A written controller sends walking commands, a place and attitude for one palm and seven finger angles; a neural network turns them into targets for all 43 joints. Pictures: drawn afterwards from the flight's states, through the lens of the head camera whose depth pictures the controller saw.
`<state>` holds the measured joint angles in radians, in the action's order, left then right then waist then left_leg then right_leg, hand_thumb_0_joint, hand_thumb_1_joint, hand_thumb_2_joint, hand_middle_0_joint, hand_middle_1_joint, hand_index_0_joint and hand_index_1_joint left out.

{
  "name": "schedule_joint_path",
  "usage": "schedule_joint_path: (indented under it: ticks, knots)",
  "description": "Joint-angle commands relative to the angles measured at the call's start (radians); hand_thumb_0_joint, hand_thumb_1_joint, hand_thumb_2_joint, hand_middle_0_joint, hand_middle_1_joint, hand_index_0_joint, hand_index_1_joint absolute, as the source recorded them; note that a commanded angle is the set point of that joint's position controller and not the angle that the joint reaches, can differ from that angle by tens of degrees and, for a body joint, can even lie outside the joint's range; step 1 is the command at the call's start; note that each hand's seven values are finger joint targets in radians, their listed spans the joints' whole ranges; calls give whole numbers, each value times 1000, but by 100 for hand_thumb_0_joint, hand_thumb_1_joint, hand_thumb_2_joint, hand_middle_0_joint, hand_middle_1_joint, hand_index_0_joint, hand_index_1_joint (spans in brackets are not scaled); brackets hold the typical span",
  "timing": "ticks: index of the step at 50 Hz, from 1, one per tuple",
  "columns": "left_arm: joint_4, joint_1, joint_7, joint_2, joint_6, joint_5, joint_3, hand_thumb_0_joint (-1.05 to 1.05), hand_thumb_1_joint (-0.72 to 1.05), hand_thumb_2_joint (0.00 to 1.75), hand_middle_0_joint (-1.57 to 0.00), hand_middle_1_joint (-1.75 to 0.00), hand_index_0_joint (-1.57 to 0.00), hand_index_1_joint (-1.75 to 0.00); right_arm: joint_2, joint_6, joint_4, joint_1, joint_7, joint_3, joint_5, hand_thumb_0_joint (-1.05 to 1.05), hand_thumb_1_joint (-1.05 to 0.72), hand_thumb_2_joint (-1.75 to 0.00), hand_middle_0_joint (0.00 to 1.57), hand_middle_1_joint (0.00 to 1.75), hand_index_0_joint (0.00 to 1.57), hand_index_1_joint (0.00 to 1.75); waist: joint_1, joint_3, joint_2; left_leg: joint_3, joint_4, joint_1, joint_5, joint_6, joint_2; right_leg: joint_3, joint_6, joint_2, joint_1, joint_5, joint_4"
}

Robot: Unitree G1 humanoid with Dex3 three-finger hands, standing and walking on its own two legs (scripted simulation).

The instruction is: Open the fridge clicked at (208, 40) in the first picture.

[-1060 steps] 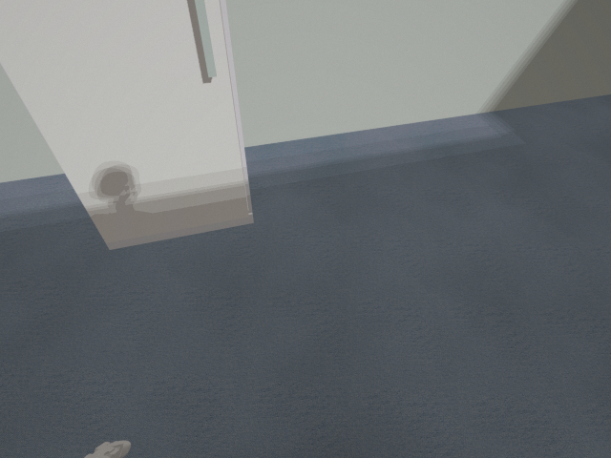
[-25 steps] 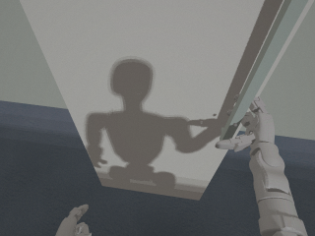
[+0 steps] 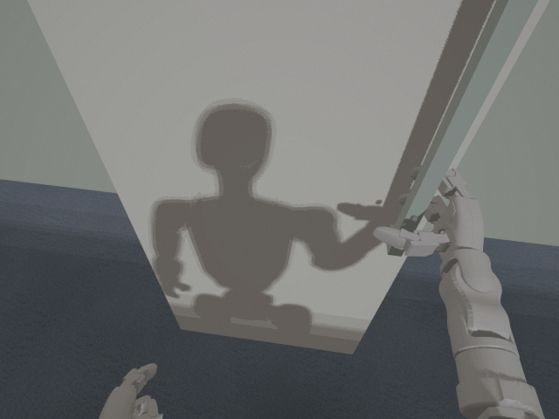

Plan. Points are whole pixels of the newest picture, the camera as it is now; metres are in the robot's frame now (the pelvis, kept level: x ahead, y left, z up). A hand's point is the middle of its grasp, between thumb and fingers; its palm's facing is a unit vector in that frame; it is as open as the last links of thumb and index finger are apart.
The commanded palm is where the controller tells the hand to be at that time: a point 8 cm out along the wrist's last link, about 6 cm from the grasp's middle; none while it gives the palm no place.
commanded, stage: grip the handle and tug to test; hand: right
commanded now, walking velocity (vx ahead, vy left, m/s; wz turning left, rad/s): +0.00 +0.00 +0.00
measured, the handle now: (438, 143) +0.44 -0.17 +0.20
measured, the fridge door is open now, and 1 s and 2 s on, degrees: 0 0 12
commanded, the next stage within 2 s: pull the door a little, standing still in 1.12 s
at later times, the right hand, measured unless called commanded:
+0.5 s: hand (412, 215) +0.38 -0.16 +0.12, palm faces +0.06 +1.00 +0.03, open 6.5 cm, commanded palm +0.35 -0.21 +0.12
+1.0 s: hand (408, 217) +0.38 -0.15 +0.12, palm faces +0.09 +1.00 +0.02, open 6.4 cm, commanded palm +0.33 -0.20 +0.12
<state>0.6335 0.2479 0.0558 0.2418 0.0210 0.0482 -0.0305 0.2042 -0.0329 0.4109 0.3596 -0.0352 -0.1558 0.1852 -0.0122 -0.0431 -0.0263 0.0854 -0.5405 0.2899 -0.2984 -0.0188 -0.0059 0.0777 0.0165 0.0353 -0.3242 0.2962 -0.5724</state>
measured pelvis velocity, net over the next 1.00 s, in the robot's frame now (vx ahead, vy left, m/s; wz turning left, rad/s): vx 0.01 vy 0.00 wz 0.02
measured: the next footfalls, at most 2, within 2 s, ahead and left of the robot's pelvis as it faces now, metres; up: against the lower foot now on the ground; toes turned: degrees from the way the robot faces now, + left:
none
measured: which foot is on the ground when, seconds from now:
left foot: down 0.00-1.00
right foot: down 0.00-1.00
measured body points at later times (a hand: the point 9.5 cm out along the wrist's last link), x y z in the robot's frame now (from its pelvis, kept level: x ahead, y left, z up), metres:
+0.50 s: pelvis +0.00 +0.00 +0.00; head +0.01 +0.00 +0.45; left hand +0.13 +0.25 -0.10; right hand +0.37 -0.21 +0.12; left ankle -0.01 +0.11 -0.73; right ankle +0.00 -0.11 -0.73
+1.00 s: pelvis +0.01 +0.00 +0.00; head +0.01 +0.01 +0.45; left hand +0.13 +0.25 -0.10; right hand +0.37 -0.20 +0.12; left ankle -0.01 +0.11 -0.73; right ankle +0.00 -0.11 -0.73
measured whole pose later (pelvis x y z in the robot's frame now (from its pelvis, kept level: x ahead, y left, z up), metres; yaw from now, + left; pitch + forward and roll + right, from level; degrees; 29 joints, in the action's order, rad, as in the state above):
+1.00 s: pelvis +0.01 +0.00 +0.00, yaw +1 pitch +3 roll +1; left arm 0.61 0.27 0.04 0.24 0.01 0.05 -0.03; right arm 0.19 -0.03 0.37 0.31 -0.01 -0.17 0.19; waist -0.02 -0.06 -0.03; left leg 0.07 -0.53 0.29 -0.30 -0.02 0.00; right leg 0.09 0.01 0.04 -0.31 0.30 -0.56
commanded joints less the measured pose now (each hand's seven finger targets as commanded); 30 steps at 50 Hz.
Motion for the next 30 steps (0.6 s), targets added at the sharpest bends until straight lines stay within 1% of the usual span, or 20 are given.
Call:
schedule_joint_path:
  ticks: [1, 2, 5, 7, 9, 10, 12, 13, 14, 15, 16, 18, 19, 20, 23, 24, 27, 28, 29, 30]
  knots:
    - [-143, -59, 5, 124, 46, 2, 48, 0, 90, 90, -20, -30, -20, -30, 132, -77, -228, 374, -7, -32, -1, 0, -25, -62, 38, 131, 38, 131, 1, -268, 27, -40, 48, -58, 324, -6, 22, -66, 14, -25, 148, -277, 51]
    - [-142, -59, 4, 122, 48, 2, 48, 0, 90, 90, -20, -30, -20, -30, 113, -77, -230, 391, -7, -15, 1, 0, -29, -64, 38, 131, 38, 131, -8, -265, 25, -39, 48, -49, 332, -4, 24, -66, 15, -26, 155, -283, 49]
    - [-134, -49, 5, 130, 44, 0, 48, 0, 90, 90, -20, -30, -20, -30, 150, -78, -199, 387, -8, -42, -1, 0, -43, -70, 40, 133, 40, 133, -6, -254, 40, -42, 54, -57, 311, -5, 21, -67, 15, -26, 134, -260, 49]
    - [-140, -56, 5, 125, 45, 2, 47, 0, 90, 90, -20, -30, -20, -30, 128, -80, -205, 400, -12, -24, -1, 0, -53, -74, 41, 135, 41, 135, -7, -257, 26, -43, 51, -51, 322, -4, 22, -64, 16, -26, 138, -265, 50]
    - [-137, -53, 4, 125, 45, 1, 47, 0, 90, 90, -20, -30, -20, -30, 137, -81, -189, 386, -15, -40, 2, 0, -62, -78, 42, 136, 42, 136, -1, -253, 14, -43, 50, -51, 326, -6, 23, -64, 15, -29, 135, -268, 49]
    - [-135, -46, 3, 130, 41, 0, 49, 0, 90, 90, -20, -30, -20, -30, 166, -84, -186, 376, -12, -60, 0, 0, -67, -80, 43, 137, 43, 137, 0, -263, 39, -43, 50, -70, 331, -6, 20, -65, 17, -28, 128, -273, 46]
    - [-146, -56, 2, 122, 43, 2, 48, 0, 90, 90, -20, -30, -20, -30, 135, -87, -209, 371, -20, -38, 3, 0, -76, -84, 44, 138, 44, 138, 4, -272, 5, -43, 45, -67, 346, -6, 21, -58, 15, -28, 139, -286, 47]
    - [-142, -52, 3, 125, 43, 3, 48, 0, 90, 90, -20, -30, -20, -30, 152, -86, -189, 370, -19, -55, 7, 0, -81, -86, 44, 139, 44, 139, 3, -258, 28, -43, 50, -62, 331, -5, 23, -61, 15, -29, 127, -268, 48]
    - [-142, -54, 3, 126, 43, 2, 46, 0, 90, 90, -20, -30, -20, -30, 137, -84, -181, 387, -23, -38, 7, 0, -85, -88, 44, 139, 44, 139, -3, -247, 26, -41, 51, -53, 317, -5, 23, -62, 14, -28, 122, -254, 52]
    - [-137, -46, 4, 132, 39, 3, 48, 0, 90, 90, -20, -30, -20, -30, 160, -84, -162, 385, -20, -54, 6, 0, -90, -90, 45, 140, 45, 140, -7, -234, 65, -41, 56, -56, 297, -4, 23, -67, 16, -25, 108, -239, 51]
    - [-142, -55, 5, 129, 39, 5, 47, 0, 90, 90, -20, -30, -20, -30, 155, -85, -169, 409, -20, -49, 4, 0, -90, -90, 45, 140, 45, 140, -8, -228, 34, -47, 59, -41, 287, -2, 22, -61, 18, -27, 111, -225, 53]
    - [-138, -47, 7, 129, 40, 2, 49, 0, 90, 90, -20, -30, -20, -30, 170, -85, -164, 407, -17, -70, 5, 0, -90, -90, 45, 140, 45, 140, -2, -250, 34, -46, 56, -48, 295, -4, 23, -63, 17, -28, 119, -236, 51]
    - [-141, -49, 7, 127, 40, 3, 47, 0, 90, 90, -20, -30, -20, -30, 154, -83, -159, 395, -20, -58, 7, 0, -90, -90, 45, 140, 45, 140, -2, -245, 29, -46, 56, -49, 298, -3, 22, -61, 16, -29, 115, -236, 52]
    - [-137, -40, 8, 133, 36, 1, 49, 0, 90, 90, -20, -30, -20, -30, 182, -83, -148, 389, -15, -83, 8, 0, -90, -90, 45, 140, 45, 140, -3, -249, 64, -45, 57, -61, 297, -2, 21, -63, 18, -27, 106, -236, 50]
    - [-140, -49, 7, 125, 37, 2, 47, 0, 90, 90, -20, -30, -20, -30, 160, -84, -167, 405, -12, -61, 0, 0, -90, -90, 45, 140, 45, 140, -1, -256, 18, -46, 52, -50, 300, -4, 22, -62, 16, -29, 118, -241, 51]
    - [-140, -47, 5, 124, 38, 1, 47, 0, 90, 90, -20, -30, -20, -30, 143, -85, -175, 416, -12, -46, 1, 0, -90, -90, 45, 140, 45, 140, -8, -259, 19, -45, 52, -45, 309, -3, 23, -62, 17, -29, 126, -249, 49]
    - [-140, -44, 2, 126, 37, 1, 50, 0, 90, 90, -20, -30, -20, -30, 154, -89, -182, 412, -6, -52, -3, 0, -90, -90, 45, 140, 45, 140, -8, -262, 29, -46, 52, -49, 311, -2, 23, -62, 18, -27, 124, -250, 47]
    - [-137, -43, 4, 127, 35, 0, 50, 0, 90, 90, -20, -30, -20, -30, 183, -90, -167, 394, -3, -81, -4, 0, -90, -90, 45, 140, 45, 140, 3, -264, 33, -47, 52, -57, 300, -3, 23, -61, 17, -28, 114, -240, 49]
    - [-141, -47, 3, 125, 35, 1, 47, 0, 90, 90, -20, -30, -20, -30, 155, -91, -175, 399, -7, -53, -4, 0, -90, -90, 45, 140, 45, 140, -4, -261, 26, -49, 54, -53, 305, -3, 23, -60, 18, -28, 121, -243, 51]
    - [-140, -41, 3, 129, 34, 1, 50, 0, 90, 90, -20, -30, -20, -30, 170, -93, -171, 393, -6, -62, -4, 0, -90, -90, 45, 140, 45, 140, -2, -260, 50, -47, 54, -66, 302, -4, 22, -63, 18, -26, 113, -243, 49]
